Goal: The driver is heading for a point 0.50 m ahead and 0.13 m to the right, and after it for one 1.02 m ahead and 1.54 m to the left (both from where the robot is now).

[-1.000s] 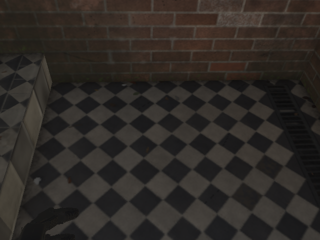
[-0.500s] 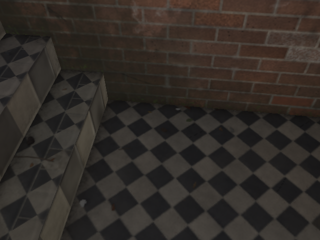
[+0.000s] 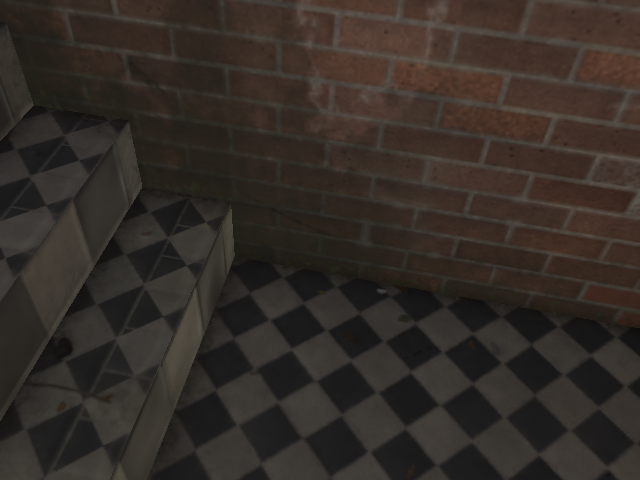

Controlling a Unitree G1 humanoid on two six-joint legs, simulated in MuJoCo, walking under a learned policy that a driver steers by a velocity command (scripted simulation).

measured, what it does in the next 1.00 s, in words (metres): walks ahead: right foot, then left foot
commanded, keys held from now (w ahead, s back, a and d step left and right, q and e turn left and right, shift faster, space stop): w+e+shift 0.30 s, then q+shift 0.70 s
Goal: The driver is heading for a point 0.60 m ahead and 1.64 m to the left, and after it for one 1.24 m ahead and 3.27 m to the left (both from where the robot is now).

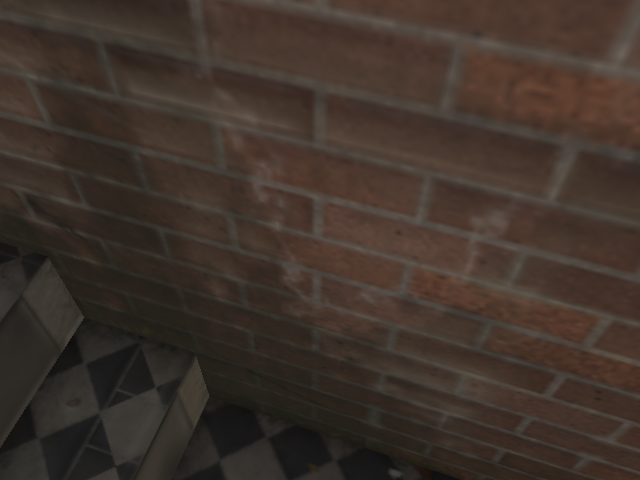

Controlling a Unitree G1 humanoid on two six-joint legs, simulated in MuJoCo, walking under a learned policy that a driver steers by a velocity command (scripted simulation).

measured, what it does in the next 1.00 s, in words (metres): steps on the spot, turning left: right foot, then left foot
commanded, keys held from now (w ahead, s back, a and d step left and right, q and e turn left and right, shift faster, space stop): q+shift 1.00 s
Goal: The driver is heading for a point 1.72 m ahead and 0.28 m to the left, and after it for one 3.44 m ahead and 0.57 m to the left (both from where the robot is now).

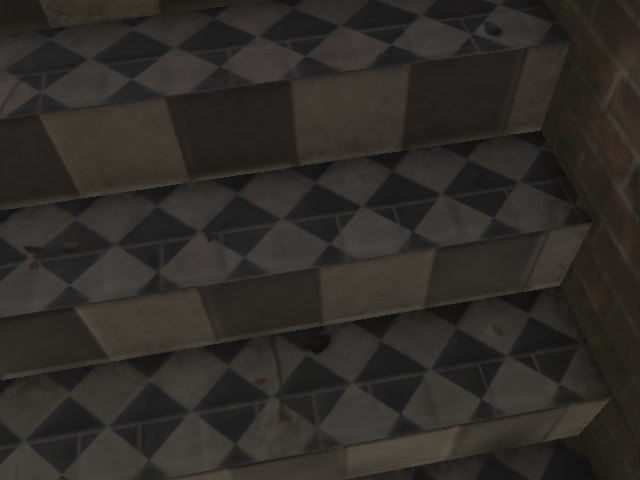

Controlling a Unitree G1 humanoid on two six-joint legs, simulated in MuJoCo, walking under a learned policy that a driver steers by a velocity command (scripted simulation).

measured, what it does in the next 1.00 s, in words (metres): climbs: left foot, then right foot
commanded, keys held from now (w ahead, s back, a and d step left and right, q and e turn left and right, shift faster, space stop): q+shift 0.08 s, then w+q+shift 0.26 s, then w+e+shift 0.66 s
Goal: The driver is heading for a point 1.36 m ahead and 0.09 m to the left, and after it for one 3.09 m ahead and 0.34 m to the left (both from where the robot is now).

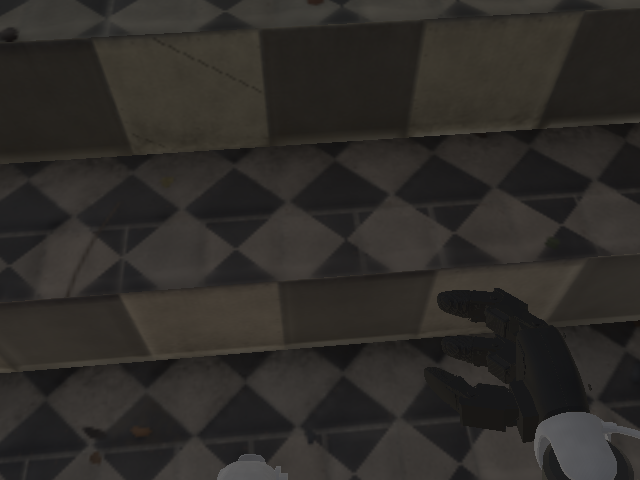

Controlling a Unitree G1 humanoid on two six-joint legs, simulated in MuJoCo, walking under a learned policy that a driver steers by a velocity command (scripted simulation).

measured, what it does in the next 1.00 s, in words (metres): climbs, turning left: right foot 0.20 m higher, then left foot 0.21 m higher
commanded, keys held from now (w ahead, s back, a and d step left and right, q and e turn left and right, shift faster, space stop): w+e+shift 0.16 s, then w+q+shift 0.84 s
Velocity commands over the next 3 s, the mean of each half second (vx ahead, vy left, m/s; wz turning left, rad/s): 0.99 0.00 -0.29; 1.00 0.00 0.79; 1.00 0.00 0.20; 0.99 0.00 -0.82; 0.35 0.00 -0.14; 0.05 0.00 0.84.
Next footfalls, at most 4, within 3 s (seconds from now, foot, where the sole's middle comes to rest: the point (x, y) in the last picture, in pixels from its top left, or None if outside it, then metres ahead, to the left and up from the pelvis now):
0.42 right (481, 413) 0.42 -0.18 -0.40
0.84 left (370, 216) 0.62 -0.01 -0.20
1.20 right None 0.91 -0.12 0.01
1.54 left None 1.00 0.30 0.21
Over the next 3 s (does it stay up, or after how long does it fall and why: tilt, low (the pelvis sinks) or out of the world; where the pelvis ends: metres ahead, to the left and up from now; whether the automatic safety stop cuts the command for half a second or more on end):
stays up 1.55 0.08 1.39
